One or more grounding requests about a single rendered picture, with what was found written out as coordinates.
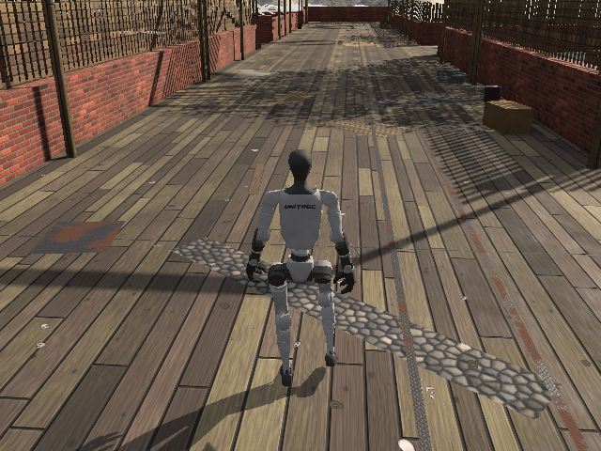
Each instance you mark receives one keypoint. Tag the humanoid robot head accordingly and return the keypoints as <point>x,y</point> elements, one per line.
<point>300,162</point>

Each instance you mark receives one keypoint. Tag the right robot hand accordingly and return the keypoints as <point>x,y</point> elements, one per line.
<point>350,280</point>

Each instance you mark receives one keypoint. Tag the left robot hand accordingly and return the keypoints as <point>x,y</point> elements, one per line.
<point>251,269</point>

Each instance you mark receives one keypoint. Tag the left robot thigh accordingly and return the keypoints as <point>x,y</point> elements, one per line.
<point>277,276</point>

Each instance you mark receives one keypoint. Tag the left robot forearm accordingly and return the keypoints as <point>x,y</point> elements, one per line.
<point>256,250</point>

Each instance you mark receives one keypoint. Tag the right robot upper arm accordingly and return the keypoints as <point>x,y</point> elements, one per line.
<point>334,215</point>

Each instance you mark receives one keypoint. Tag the left robot upper arm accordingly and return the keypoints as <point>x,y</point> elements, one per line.
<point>270,200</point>

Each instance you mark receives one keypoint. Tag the right robot forearm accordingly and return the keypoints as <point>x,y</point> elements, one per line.
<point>344,254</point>

